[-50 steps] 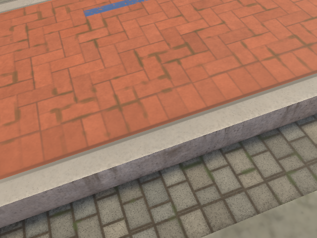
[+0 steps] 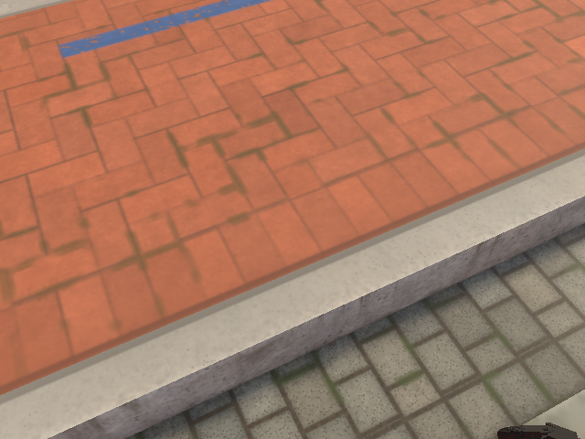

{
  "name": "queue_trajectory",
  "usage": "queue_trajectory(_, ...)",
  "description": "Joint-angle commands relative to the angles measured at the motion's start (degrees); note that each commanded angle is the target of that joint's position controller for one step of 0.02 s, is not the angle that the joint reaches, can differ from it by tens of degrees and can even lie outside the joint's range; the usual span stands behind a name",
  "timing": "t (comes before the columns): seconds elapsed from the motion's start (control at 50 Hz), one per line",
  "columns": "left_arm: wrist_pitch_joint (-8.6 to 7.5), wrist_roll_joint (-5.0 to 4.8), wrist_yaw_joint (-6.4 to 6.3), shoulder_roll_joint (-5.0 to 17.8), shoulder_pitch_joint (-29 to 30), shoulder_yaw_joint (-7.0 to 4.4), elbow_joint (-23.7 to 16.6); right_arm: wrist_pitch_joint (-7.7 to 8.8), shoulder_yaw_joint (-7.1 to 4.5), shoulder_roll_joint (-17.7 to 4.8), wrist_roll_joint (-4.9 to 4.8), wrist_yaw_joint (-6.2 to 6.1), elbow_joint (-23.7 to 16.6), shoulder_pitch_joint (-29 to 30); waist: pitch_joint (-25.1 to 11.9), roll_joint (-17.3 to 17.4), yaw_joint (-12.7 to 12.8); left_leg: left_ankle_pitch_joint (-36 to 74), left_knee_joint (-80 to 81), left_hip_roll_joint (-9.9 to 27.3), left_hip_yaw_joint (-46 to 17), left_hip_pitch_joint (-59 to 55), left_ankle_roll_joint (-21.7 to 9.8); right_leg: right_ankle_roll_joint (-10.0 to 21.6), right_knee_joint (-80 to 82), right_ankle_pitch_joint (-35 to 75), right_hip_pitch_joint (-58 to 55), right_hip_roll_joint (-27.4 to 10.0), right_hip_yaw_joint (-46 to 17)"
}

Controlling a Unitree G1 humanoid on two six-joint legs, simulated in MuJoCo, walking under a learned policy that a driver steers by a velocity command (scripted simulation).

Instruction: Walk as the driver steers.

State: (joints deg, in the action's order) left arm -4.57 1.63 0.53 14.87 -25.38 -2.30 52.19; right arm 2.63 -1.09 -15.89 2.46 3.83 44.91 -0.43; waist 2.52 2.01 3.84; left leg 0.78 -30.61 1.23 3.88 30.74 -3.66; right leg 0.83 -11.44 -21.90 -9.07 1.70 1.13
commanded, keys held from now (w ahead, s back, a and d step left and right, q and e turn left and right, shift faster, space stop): q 1.00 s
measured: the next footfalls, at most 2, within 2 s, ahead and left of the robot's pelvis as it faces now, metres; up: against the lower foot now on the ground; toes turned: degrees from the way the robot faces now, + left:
left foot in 0.02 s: +0.19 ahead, +0.09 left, +0.00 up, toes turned +4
right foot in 0.52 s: +0.22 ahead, -0.10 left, +0.00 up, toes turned +19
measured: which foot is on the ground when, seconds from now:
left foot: up 0.00-0.00, down 0.02-0.52, up 0.54-0.98, down 1.00-1.00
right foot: down 0.00-0.02, up 0.04-0.50, down 0.52-1.00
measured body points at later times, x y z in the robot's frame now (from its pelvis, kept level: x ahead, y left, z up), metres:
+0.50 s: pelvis +0.13 +0.00 +0.01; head +0.16 +0.00 +0.46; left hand +0.22 +0.29 -0.10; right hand +0.26 -0.27 -0.12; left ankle +0.15 +0.09 -0.73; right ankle +0.19 -0.11 -0.72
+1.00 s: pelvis +0.12 +0.01 +0.01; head +0.15 +0.04 +0.46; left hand +0.09 +0.33 -0.09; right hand +0.43 -0.12 -0.08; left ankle +0.05 +0.10 -0.72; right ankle +0.19 -0.11 -0.73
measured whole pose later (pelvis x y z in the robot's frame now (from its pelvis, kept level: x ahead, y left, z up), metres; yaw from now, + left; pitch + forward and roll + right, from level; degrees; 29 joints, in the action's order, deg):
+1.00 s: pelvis +0.12 +0.01 +0.01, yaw +33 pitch +1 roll -1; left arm -0.3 -1.1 -0.9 18.6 -6.5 -4.0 43.9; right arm -4.6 -4.4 -17.5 -1.2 1.2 37.8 -5.5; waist 4.2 0.1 1.0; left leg -15.3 -34.6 2.0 2.8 16.4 1.1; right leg -1.3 -27.7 -14.9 12.4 -6.7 12.8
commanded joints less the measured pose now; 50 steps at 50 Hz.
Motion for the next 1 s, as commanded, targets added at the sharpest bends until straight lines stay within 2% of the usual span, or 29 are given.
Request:
queue_trajectory(0.02, 0.11, 0.43, -1.24, 10.09, 2.31, -2.12, -1.23, 1.82, -2.30, -7.25, 0.93, -1.49, 3.19, -16.77, -5.32, -6.28, -10.15, 1.77, 5.70, -3.52, 0.56, -20.56, -3.16, 3.32, -24.22, 54.48, 5.73, -9.76, 1.63)
queue_trajectory(0.04, 0.04, -0.56, -1.35, 6.12, -4.23, -0.95, -2.25, 2.21, -3.90, -13.66, 1.72, -2.11, 4.35, -23.57, -14.98, 3.77, -8.69, 22.12, -2.49, 8.66, -10.01, -41.08, -7.33, 1.81, -42.42, 33.54, 19.87, -6.87, 3.11)
queue_trajectory(0.06, 0.22, -2.93, -0.82, 3.75, -8.51, -0.20, -1.16, 1.34, -5.27, -15.95, 0.10, -2.26, 4.53, -24.64, -25.28, 14.53, -8.09, 28.16, 2.30, 20.85, -33.15, -53.76, -17.53, -0.08, -62.61, -10.43, 36.26, 3.70, 2.66)
queue_trajectory(0.08, 0.34, -1.40, -1.11, 8.83, -2.62, -1.39, -1.61, 0.80, -4.93, -13.65, -2.14, -2.13, 3.46, -21.76, -23.57, 5.21, -7.53, 26.47, 6.08, 17.94, -33.03, -48.75, -15.86, 0.52, -65.29, -8.62, 38.51, 0.90, -4.32)
queue_trajectory(0.1, 0.04, -1.24, -0.92, 8.46, 2.83, -1.25, -3.30, 0.55, -4.35, -11.32, -2.23, -2.28, 1.95, -15.30, -15.39, 3.94, -6.31, 25.38, 7.94, 15.97, -27.02, -40.93, -14.70, 0.68, -63.48, -4.11, 40.28, -1.65, -4.40)
queue_trajectory(0.12, 0.02, -0.75, -0.89, 7.66, 6.06, -0.86, -3.64, 0.32, -3.51, -7.99, -2.09, -2.40, 1.74, -12.96, -9.56, 0.86, -5.71, 27.05, 9.91, 13.99, -23.25, -34.45, -13.76, 0.62, -60.40, -1.88, 40.80, -3.50, -4.03)
queue_trajectory(0.14, 0.72, 0.19, -0.92, 7.39, 7.38, -0.83, -4.12, 0.06, -3.27, -7.02, -2.64, -2.71, 2.08, -12.67, -6.49, 0.29, -4.71, 26.55, 11.85, 12.10, -20.74, -28.96, -12.50, 0.23, -56.99, -0.69, 38.85, -4.68, -3.96)
queue_trajectory(0.16, 1.71, 0.92, -0.90, 6.61, 6.44, -0.59, -3.88, -0.19, -3.06, -6.42, -2.74, -2.88, 2.52, -12.16, -6.09, 0.48, -3.20, 24.68, 13.39, 10.32, -18.86, -24.58, -11.63, -0.33, -54.19, -0.23, 35.25, -4.99, -3.77)
queue_trajectory(0.18, 2.39, 1.04, -0.92, 5.58, 5.69, -0.31, -3.68, -0.27, -3.17, -7.05, -2.45, -2.88, 2.46, -11.52, -6.02, 0.50, -2.31, 24.52, 14.12, 9.59, -17.63, -21.41, -11.53, -0.88, -51.84, -0.54, 32.53, -4.67, -3.26)
queue_trajectory(0.24, 3.67, 0.43, -1.31, 4.83, 7.17, -0.06, -4.52, -0.64, -3.86, -9.02, -1.60, -2.91, 2.58, -11.74, -6.36, 1.55, -1.99, 20.33, 15.10, 8.52, -16.62, -16.80, -12.12, -2.13, -45.34, -0.06, 31.03, -3.60, -2.10)
queue_trajectory(0.34, 4.93, -0.02, -1.60, 5.50, 14.55, 0.03, -7.01, -2.60, -4.73, -9.87, -1.47, -2.74, 2.37, -12.80, -5.10, 2.80, -4.24, -2.02, 16.86, 6.54, -19.93, -13.27, -10.25, -2.62, -38.45, 6.43, 31.01, -2.85, -2.46)
queue_trajectory(0.4, 4.81, -0.34, -1.84, 6.06, 16.31, -0.03, -7.89, -3.48, -5.11, -10.17, -1.13, -2.77, 2.06, -12.94, -4.08, 2.88, -4.97, -2.64, 14.68, 6.90, -23.42, -14.23, -9.78, -2.42, -35.34, 4.88, 30.29, -2.15, -3.18)
queue_trajectory(0.46, 4.06, -1.01, -2.59, 6.19, 15.25, 0.03, -8.24, -4.14, -5.49, -10.59, -1.20, -2.88, 1.81, -12.67, -3.97, 3.79, -4.81, 5.92, 10.50, 7.43, -27.38, -17.15, -8.89, -1.42, -27.70, 1.12, 27.13, -0.62, -3.69)
queue_trajectory(0.48, 2.44, -3.17, -2.93, 7.44, 18.86, -0.90, -10.46, -3.21, -5.24, -10.42, -5.12, -4.61, -0.55, -7.91, -4.15, 2.34, -3.21, 0.44, 11.59, 6.84, -31.85, -17.18, -8.20, -1.99, -18.05, 6.19, 25.58, -0.47, -6.99)
queue_trajectory(0.5, 1.68, -3.26, -3.08, 8.21, 16.08, -1.24, -9.61, -3.18, -5.02, -10.55, -5.51, -5.51, -0.93, -5.67, -4.74, 2.84, -0.94, -1.34, 8.84, 5.08, -30.88, -17.59, -6.17, -1.53, -8.72, 12.32, 20.80, -1.34, -6.06)
queue_trajectory(0.52, 1.52, -2.22, -3.31, 10.72, 13.67, -1.98, -8.90, -3.30, -4.38, -7.73, -5.21, -5.99, -0.91, -8.24, -7.90, -2.35, -1.97, -13.85, 0.99, 0.66, -25.92, -13.48, -2.83, 1.14, -5.55, 19.17, 12.61, -8.71, -10.15)
queue_trajectory(0.54, 2.38, -0.88, -3.60, 14.89, 17.18, -2.89, -10.11, -2.91, -4.15, -5.12, -4.45, -5.93, -1.28, -13.33, -7.43, -15.73, -6.75, -32.38, -10.32, -9.11, -14.72, -2.62, 1.33, 8.63, -6.85, 35.27, 8.06, -20.27, -21.96)
queue_trajectory(0.56, 2.36, 0.88, -3.13, 12.76, 17.74, -2.74, -10.95, -2.74, -5.65, -10.31, -3.66, -6.03, -1.05, -12.43, -6.58, -13.34, -4.79, -35.10, -23.68, -7.00, -12.57, 0.27, 4.73, 14.88, -4.47, 36.15, 14.43, -25.64, -26.04)
queue_trajectory(0.58, 2.04, 0.70, -2.84, 10.27, 20.37, -2.07, -12.01, -3.25, -6.76, -13.01, -3.96, -6.07, -0.47, -13.17, -5.42, -8.68, -5.79, -31.32, -29.47, -5.00, -13.22, -0.37, 5.88, 14.12, -4.51, 31.96, 15.93, -22.70, -22.02)
queue_trajectory(0.62, 1.87, -0.99, -2.73, 7.58, 23.17, -1.39, -13.05, -5.18, -6.83, -11.00, -3.22, -6.48, 0.18, -13.94, -4.02, -6.94, -6.29, -26.41, -36.70, -3.85, -12.38, 3.50, 7.76, 10.89, -5.55, 29.78, 14.48, -18.71, -14.84)
queue_trajectory(0.64, 1.96, -1.16, -2.85, 7.34, 23.14, -1.18, -13.02, -5.77, -6.71, -10.07, -3.22, -6.26, -0.34, -13.75, -3.36, -7.17, -6.05, -24.74, -39.22, -3.54, -11.98, 3.88, 8.59, 10.80, -5.79, 31.89, 14.97, -17.68, -11.96)
queue_trajectory(0.7, 2.59, -0.45, -3.38, 8.21, 20.64, -1.36, -12.42, -5.60, -5.99, -7.98, -3.87, -5.65, -3.74, -9.29, -3.38, -8.43, -3.87, -20.37, -35.90, -2.08, -8.60, 5.48, 10.33, 11.59, -5.20, 33.92, 12.27, -15.88, -6.33)
queue_trajectory(0.72, 3.06, -0.51, -3.56, 8.60, 19.53, -1.53, -11.96, -5.45, -5.62, -7.31, -4.05, -5.52, -4.84, -7.78, -3.46, -9.02, -3.02, -20.63, -32.45, -1.61, -7.68, 6.28, 10.90, 11.84, -5.18, 34.27, 10.25, -15.81, -5.53)
queue_trajectory(0.78, 3.54, -0.24, -3.56, 11.10, 19.37, -2.51, -12.17, -5.16, -5.07, -7.03, -3.48, -4.69, -7.06, -6.32, -6.19, -8.91, -2.27, -20.56, -28.04, 0.68, -6.36, 3.30, 11.22, 13.13, -6.12, 37.90, 8.19, -18.17, -3.94)
queue_trajectory(0.86, 3.70, -0.72, -2.56, 13.09, 20.95, -3.46, -12.60, -5.66, -4.51, -6.70, -3.27, -3.82, -9.38, -4.80, -6.57, -10.00, -2.12, -20.94, -20.84, 1.92, -3.03, -3.66, 9.46, 13.26, -6.30, 37.48, 11.72, -19.41, -0.18)
queue_trajectory(0.94, 3.61, -2.24, -1.50, 14.33, 20.45, -4.36, -12.01, -6.68, -4.98, -7.37, -3.48, -2.84, -10.87, -4.61, -6.83, -11.79, -2.42, -21.32, -11.45, 1.09, -0.56, -8.79, 6.48, 11.91, -9.24, 37.40, 11.32, -21.26, 1.14)
queue_trajectory(0.96, 3.65, -2.86, -1.46, 14.49, 20.55, -4.53, -11.64, -6.91, -5.11, -7.34, -3.59, -2.47, -11.17, -5.16, -6.76, -12.46, -3.20, -20.23, -6.14, 1.01, -0.37, -10.73, 5.04, 10.57, -10.74, 37.39, 11.29, -21.67, 1.36)
queue_trajectory(0.98, 3.84, -3.66, -1.51, 14.08, 20.47, -4.54, -11.00, -6.93, -5.32, -7.14, -3.76, -2.33, -10.63, -6.99, -6.57, -12.09, -4.64, -15.28, 2.64, -0.48, 1.43, -14.60, 3.21, 8.30, -13.49, 35.20, 12.41, -20.43, 3.22)
queue_trajectory(1.0, 3.77, -3.87, -1.33, 12.39, 17.57, -4.23, -9.55, -6.90, -6.14, -8.85, -3.70, -2.61, -9.40, -10.29, -7.45, -8.93, -5.41, -6.07, 9.67, -1.59, 0.24, -22.72, 0.91, 4.55, -19.03, 30.42, 16.91, -17.98, 6.08)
